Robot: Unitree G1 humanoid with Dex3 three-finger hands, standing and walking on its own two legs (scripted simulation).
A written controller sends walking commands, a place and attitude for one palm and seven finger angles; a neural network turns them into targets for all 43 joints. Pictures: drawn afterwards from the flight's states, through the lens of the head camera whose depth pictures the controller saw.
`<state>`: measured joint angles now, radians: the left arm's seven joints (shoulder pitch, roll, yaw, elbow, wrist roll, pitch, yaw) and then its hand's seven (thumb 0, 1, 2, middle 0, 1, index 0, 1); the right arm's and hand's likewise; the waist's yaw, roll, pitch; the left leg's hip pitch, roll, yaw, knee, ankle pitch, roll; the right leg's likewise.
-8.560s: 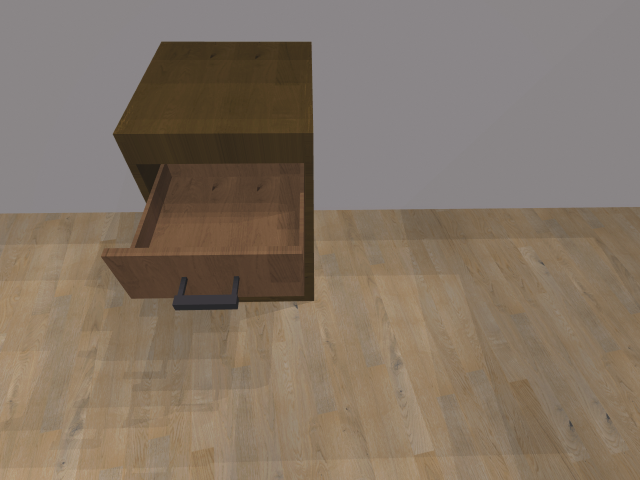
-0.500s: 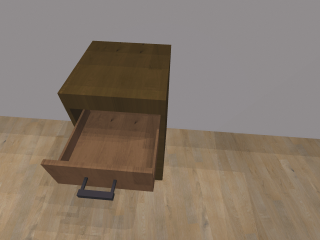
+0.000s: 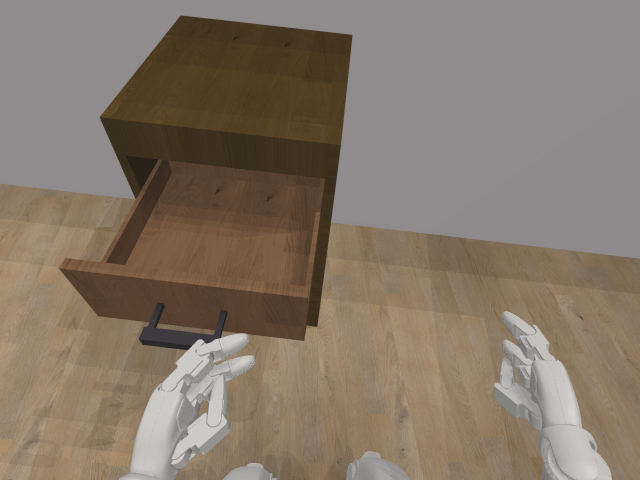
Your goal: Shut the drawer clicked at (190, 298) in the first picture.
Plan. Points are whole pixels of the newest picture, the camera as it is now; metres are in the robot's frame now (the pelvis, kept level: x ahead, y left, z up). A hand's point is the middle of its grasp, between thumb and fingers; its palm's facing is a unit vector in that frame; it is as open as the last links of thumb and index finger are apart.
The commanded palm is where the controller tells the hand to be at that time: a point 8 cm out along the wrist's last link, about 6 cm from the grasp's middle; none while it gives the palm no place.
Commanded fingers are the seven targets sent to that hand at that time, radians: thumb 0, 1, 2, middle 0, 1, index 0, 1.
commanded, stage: raise the hand and make a fist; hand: left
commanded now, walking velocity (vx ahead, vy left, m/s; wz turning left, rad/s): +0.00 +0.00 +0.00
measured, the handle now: (186, 327) +0.36 +0.24 -0.13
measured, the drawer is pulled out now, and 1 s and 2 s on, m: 0.27 0.27 0.27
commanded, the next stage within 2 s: bring the fist close to the handle in 1.48 s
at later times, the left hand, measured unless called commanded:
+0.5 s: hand (173, 428) +0.19 +0.18 -0.02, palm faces +0.01 -1.00 -0.02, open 3.6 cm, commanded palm +0.15 +0.23 -0.02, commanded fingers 0.00 0.90 0.90 -1.14 -1.32 -1.14 -1.32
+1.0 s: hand (164, 446) +0.17 +0.19 -0.02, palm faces -0.05 -1.00 -0.03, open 3.2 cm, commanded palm +0.13 +0.25 -0.03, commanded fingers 0.00 0.90 0.90 -1.40 -1.60 -1.40 -1.60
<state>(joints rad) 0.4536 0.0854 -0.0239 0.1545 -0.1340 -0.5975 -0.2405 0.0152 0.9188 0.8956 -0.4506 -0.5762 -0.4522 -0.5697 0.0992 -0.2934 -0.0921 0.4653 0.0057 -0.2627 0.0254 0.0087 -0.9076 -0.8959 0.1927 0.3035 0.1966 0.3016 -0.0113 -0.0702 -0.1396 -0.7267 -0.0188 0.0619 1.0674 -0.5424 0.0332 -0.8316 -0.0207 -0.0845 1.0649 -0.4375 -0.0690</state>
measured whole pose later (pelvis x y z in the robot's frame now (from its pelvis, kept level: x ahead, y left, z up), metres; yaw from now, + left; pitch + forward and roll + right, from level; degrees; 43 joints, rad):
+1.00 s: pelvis -0.01 +0.02 -0.06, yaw +1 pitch +22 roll -3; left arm 0.58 0.21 0.06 -0.11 -0.20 -0.49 -0.26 0.02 0.91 0.90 -1.37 -1.58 -1.37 -1.57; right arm 0.13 -0.20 0.01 0.44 0.03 -0.17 -0.01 0.01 -0.90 -0.90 0.20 0.30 0.20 0.30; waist 0.01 0.02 -0.19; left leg -1.11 -0.02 0.00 1.37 -0.64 0.06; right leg -1.15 -0.04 -0.15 1.28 -0.50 -0.05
